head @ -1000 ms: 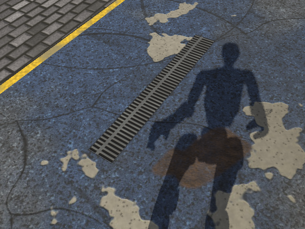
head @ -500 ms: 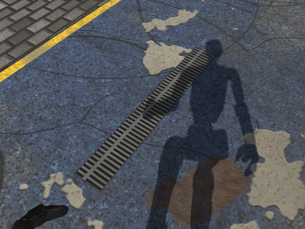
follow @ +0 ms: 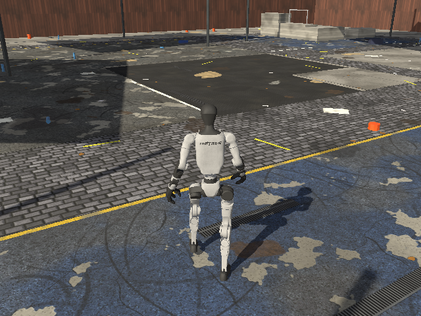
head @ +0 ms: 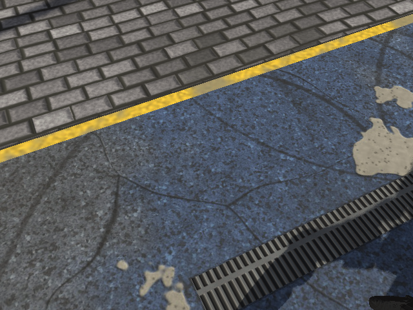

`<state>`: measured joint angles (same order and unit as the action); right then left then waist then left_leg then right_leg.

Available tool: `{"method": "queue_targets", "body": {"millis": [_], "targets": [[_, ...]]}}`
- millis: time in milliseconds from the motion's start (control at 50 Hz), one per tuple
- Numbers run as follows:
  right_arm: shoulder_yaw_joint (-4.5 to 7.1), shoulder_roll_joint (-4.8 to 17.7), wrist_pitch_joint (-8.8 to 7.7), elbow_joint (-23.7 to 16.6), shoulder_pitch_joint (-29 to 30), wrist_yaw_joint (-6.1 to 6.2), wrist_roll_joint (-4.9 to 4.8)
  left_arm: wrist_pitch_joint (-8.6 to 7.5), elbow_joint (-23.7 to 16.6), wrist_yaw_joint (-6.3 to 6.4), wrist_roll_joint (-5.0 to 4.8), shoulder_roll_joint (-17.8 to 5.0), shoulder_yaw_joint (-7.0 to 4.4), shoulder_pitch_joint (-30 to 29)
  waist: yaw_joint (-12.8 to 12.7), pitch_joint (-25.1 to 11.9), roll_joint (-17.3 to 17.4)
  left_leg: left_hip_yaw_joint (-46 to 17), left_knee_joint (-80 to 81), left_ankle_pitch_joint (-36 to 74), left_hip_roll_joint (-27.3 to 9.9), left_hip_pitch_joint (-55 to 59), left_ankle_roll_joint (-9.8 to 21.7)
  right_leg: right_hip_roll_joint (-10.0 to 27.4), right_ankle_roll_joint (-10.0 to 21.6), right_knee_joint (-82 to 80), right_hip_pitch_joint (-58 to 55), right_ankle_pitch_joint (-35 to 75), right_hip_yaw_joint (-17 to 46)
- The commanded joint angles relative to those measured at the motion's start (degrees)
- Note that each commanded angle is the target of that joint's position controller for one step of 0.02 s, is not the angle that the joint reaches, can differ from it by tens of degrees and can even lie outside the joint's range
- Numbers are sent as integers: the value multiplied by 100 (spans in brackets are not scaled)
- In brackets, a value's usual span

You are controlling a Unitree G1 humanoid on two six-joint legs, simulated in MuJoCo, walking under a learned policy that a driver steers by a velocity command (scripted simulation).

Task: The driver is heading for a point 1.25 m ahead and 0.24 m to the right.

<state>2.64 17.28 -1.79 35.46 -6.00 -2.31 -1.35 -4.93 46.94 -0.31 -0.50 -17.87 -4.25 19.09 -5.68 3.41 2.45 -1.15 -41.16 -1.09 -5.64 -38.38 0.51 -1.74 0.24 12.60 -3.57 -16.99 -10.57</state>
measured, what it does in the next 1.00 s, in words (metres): walks ahead, turning right: left foot, then right foot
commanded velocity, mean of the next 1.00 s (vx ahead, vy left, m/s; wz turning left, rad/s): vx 0.50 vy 0.00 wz -0.26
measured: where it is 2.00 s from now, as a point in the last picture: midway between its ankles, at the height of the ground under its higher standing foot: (298, 169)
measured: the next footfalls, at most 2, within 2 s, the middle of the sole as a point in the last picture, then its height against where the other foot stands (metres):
left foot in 0.10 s outside the picture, level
right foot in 0.66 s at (262, 284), level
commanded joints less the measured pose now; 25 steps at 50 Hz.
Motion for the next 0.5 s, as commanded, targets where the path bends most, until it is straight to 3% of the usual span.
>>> {"method": "queue_targets", "body": {"millis": [20,60,80,100,120,140,160,180,200,220,240,300,380,440,500], "targets": [[53,291,-82,-625,547,-110,-11,7,-305,31,-89,-1054,-241,-200,156,167,-469,271,456,-111,144,185,216,1683,775,-132,51,3065,342],[154,476,-47,-674,335,-117,26,94,-274,65,-127,-1221,-281,-122,393,-154,-652,556,542,-719,526,830,459,1710,672,634,-176,4907,169],[254,631,-32,-590,-170,-93,43,138,-233,74,-143,-1251,-269,-47,730,-500,-655,611,682,-863,750,1654,630,1686,627,1393,-69,5556,122],[404,848,-7,-354,-1075,-14,22,152,-203,84,-136,-1132,-192,-22,1256,-956,-517,553,1036,-486,906,3103,834,1544,492,2456,532,5428,-5],[536,1303,59,-175,-1953,114,27,109,-311,76,49,-754,-15,112,1530,-1602,233,-814,927,-174,-105,4948,1132,1256,293,4246,2004,2940,-42],[506,1686,3,-248,-1738,124,66,0,-457,-29,80,-138,204,801,835,-2483,1284,-3999,1657,-1294,-1645,6262,2122,212,36,6124,3931,-1801,675],[377,1117,-65,-316,-1821,86,96,-83,-368,-76,-167,-881,32,115,1372,-2550,323,-4102,2140,-1707,-1714,5988,1982,334,93,6606,4262,-1671,1576],[310,980,-131,-207,-1573,67,142,-111,-596,-95,-333,-965,-10,-441,1325,-1546,255,-3022,2266,-1238,-1505,5195,1720,530,141,6493,4599,-1192,1504],[273,855,-181,-123,-1266,62,127,-116,-601,-56,-271,-817,30,-559,1069,-1035,-44,-2276,2347,-680,-1240,4390,1514,798,142,6050,4452,-691,1478],[229,679,-223,-98,-987,60,158,-84,-549,-31,-163,-783,12,-537,864,-733,31,-1735,2494,-239,-1012,3791,1393,945,97,5710,4208,-360,1482],[189,539,-276,-105,-810,61,203,2,-444,-31,-155,-747,1,-276,664,-665,145,-1350,2716,-42,-868,3397,1322,1047,52,5596,3818,-71,1563],[212,491,-456,79,-682,65,210,221,-296,5,-145,-470,21,-36,478,-456,73,-616,3185,407,-797,2924,1320,1021,-129,5303,3644,379,1624],[238,517,-491,314,-766,166,265,222,-435,1,-110,-331,31,-531,594,-111,48,222,3396,623,-598,3110,1091,901,-243,4224,4181,1588,1762],[259,625,-465,423,-812,219,230,164,-563,-102,-82,-184,93,-991,784,44,-2,661,3500,622,-558,3274,930,814,-191,3196,4073,2337,1442],[309,747,-377,635,-1139,253,172,146,-811,-207,-72,-88,153,-1517,1018,257,-110,839,3411,871,-788,3838,910,764,-47,2609,4325,2295,1221]]}}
